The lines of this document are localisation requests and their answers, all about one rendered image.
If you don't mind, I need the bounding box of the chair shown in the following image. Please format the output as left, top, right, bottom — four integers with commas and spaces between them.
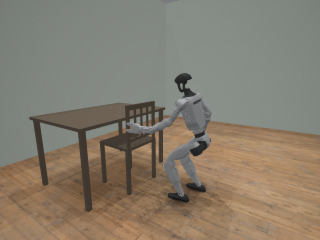
99, 101, 156, 196

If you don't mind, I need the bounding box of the robot right upper arm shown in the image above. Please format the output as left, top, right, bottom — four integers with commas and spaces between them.
196, 93, 212, 118

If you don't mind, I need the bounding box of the table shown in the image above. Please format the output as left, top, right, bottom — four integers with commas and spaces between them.
29, 102, 166, 212

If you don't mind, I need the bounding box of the right robot shin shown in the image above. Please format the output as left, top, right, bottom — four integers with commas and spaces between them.
180, 157, 201, 187

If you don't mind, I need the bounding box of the robot right forearm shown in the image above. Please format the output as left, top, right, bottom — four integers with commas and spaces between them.
201, 116, 211, 132

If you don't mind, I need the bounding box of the robot left forearm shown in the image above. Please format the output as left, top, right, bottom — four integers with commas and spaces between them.
140, 119, 170, 134

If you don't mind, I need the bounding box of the robot head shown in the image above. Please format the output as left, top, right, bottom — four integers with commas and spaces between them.
174, 73, 196, 98

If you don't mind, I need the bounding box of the robot left hand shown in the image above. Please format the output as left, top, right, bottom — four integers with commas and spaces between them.
126, 122, 150, 134

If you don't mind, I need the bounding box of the robot left upper arm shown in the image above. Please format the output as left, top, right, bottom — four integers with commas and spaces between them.
163, 98, 188, 127

